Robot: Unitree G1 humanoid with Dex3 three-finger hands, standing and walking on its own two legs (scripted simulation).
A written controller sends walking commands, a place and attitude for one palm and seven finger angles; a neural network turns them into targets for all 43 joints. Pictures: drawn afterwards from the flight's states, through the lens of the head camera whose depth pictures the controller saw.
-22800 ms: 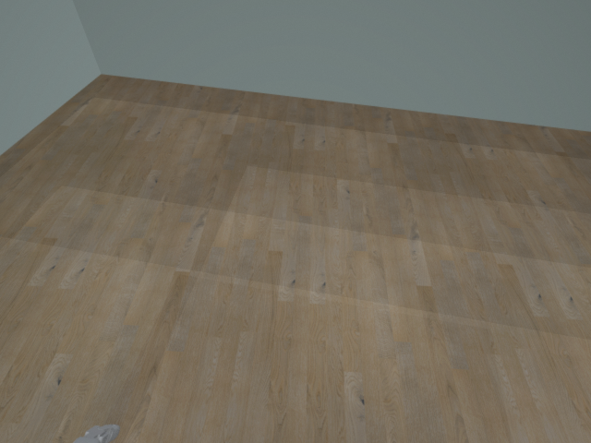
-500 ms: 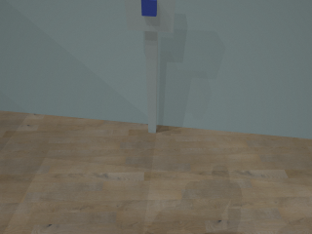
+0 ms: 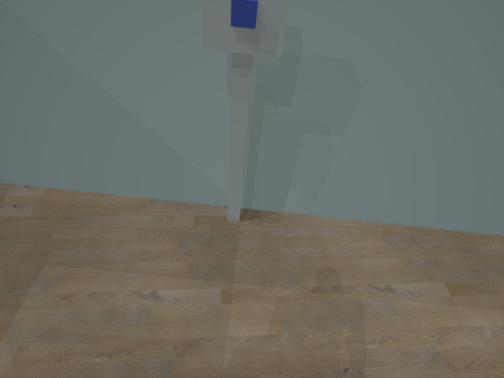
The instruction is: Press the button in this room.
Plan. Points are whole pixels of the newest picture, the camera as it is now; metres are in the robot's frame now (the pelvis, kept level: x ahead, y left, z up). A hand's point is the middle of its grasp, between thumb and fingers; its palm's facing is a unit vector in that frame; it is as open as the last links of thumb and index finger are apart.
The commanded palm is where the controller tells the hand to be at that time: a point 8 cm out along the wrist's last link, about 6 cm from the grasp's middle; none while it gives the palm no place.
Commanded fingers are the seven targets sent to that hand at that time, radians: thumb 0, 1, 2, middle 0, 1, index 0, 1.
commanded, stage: take the last steps up to it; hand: left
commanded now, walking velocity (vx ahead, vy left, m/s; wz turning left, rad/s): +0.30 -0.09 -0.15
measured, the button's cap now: (244, 11) +0.88 +0.09 +0.20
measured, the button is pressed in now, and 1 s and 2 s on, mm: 0 0 0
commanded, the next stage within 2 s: come to a stop and stand still in 0.82 s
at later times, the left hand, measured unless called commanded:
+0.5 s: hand (202, 308) +0.28 +0.11 -0.17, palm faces -0.06 -0.98 -0.19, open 7.3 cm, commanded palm none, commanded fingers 0.00 0.90 0.90 -0.20 -0.30 -0.20 -0.30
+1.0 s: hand (187, 288) +0.32 +0.15 -0.16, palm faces +0.00 -0.99 -0.13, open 7.4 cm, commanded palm none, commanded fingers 0.00 0.90 0.90 -0.20 -0.30 -0.20 -0.30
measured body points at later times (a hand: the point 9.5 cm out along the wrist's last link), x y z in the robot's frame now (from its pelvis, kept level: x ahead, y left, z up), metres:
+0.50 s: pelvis +0.17 -0.06 -0.01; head +0.21 -0.07 +0.44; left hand +0.28 +0.16 -0.15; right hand +0.09 -0.27 -0.16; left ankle +0.04 +0.09 -0.62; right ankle +0.24 -0.15 -0.72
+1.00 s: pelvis +0.33 -0.02 +0.02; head +0.36 +0.00 +0.47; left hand +0.32 +0.20 -0.15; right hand +0.39 -0.26 -0.12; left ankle +0.33 +0.06 -0.72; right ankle +0.29 -0.16 -0.65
